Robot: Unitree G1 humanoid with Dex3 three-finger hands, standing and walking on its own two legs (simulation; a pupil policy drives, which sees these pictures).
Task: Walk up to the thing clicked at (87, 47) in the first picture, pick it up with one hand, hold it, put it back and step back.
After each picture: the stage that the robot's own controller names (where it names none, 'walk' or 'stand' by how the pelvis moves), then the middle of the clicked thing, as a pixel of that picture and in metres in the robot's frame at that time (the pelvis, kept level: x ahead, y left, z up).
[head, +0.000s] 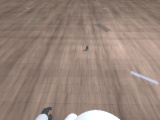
stand; (87, 48) +1.56 +0.14 -0.72
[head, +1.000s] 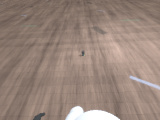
walk; (83, 53) +1.41 +0.31 -0.72
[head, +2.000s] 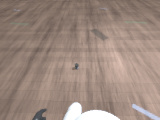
walk; (76, 66) +0.91 +0.33 -0.71
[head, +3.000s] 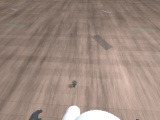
walk; (74, 83) +0.56 +0.24 -0.69
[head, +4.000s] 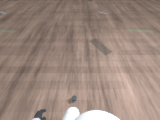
stand; (74, 99) +0.34 +0.18 -0.69
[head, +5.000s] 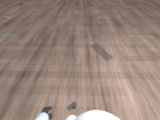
stand; (73, 105) +0.29 +0.18 -0.72
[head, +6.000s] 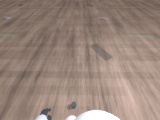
stand; (73, 105) +0.30 +0.18 -0.73
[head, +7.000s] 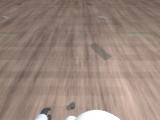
stand; (72, 105) +0.29 +0.19 -0.73
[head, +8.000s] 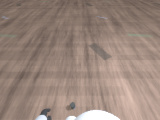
stand; (72, 105) +0.29 +0.20 -0.73
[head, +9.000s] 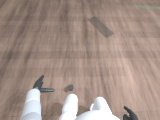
go down; (70, 87) +0.32 +0.18 -0.60
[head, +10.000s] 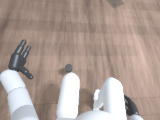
go down; (68, 69) +0.39 +0.19 -0.32
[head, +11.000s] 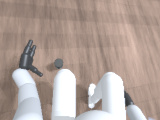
close in; (58, 64) +0.39 +0.21 -0.26
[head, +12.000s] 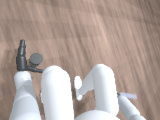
close; (35, 60) +0.39 +0.23 -0.22
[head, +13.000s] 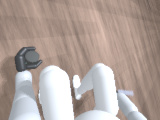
close; (31, 59) +0.38 +0.24 -0.22
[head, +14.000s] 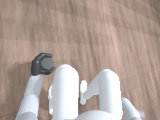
lift; (46, 64) +0.32 +0.25 -0.17
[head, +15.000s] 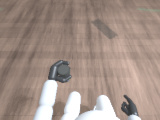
lift; (64, 73) +0.31 +0.18 +0.02
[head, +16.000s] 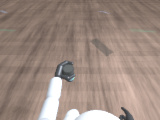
hold; (69, 73) +0.33 +0.16 +0.04
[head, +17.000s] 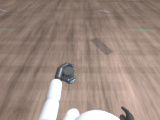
hold; (69, 75) +0.32 +0.16 +0.02
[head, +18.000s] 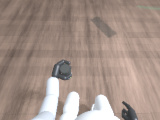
crouch; (66, 72) +0.35 +0.18 -0.04
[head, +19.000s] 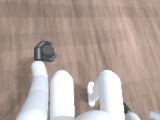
lower; (49, 54) +0.43 +0.24 -0.13
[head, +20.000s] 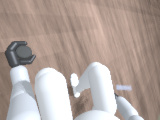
lower; (24, 54) +0.41 +0.25 -0.23
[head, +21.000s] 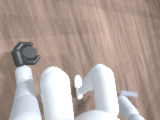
lower; (30, 55) +0.40 +0.26 -0.22
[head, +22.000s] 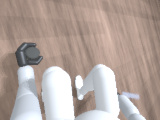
lower; (33, 55) +0.40 +0.25 -0.21
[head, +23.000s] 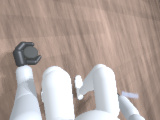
lower; (31, 55) +0.40 +0.26 -0.21
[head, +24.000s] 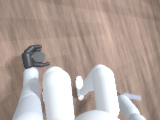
open; (38, 59) +0.39 +0.23 -0.23
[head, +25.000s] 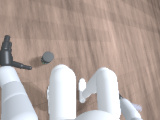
stand; (47, 58) +0.39 +0.22 -0.24
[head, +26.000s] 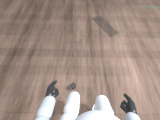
stand; (73, 86) +0.35 +0.17 -0.57
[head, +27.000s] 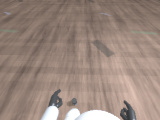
stand; (74, 101) +0.33 +0.17 -0.66
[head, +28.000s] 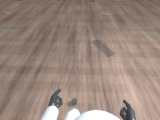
stand; (74, 101) +0.32 +0.16 -0.67
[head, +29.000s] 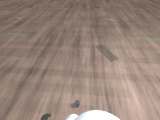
stand; (77, 103) +0.34 +0.15 -0.72
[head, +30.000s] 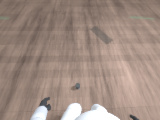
walk; (77, 86) +0.43 +0.12 -0.71
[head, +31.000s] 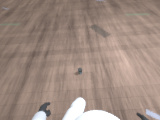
walk; (80, 71) +0.74 +0.23 -0.70
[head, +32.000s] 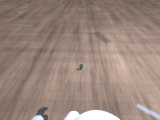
stand; (81, 67) +0.99 +0.20 -0.71
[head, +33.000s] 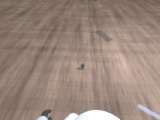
stand; (82, 66) +0.97 +0.16 -0.72
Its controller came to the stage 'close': yes
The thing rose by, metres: 0.73
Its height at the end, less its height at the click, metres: +0.00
